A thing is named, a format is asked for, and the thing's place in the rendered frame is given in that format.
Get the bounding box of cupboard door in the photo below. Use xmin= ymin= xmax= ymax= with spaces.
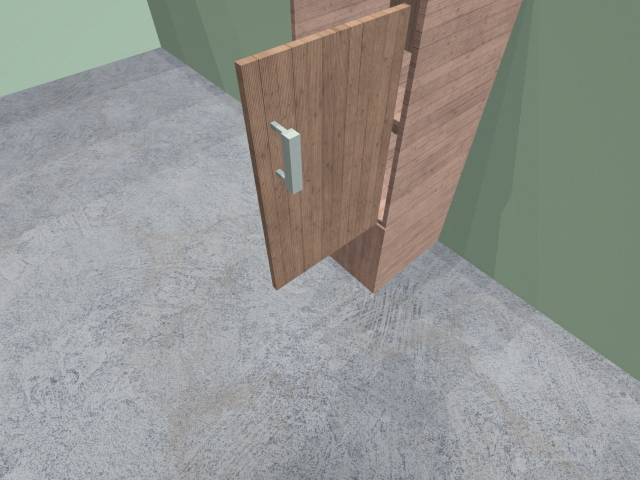
xmin=234 ymin=3 xmax=411 ymax=290

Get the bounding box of handle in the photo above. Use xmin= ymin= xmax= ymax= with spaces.
xmin=270 ymin=121 xmax=303 ymax=194

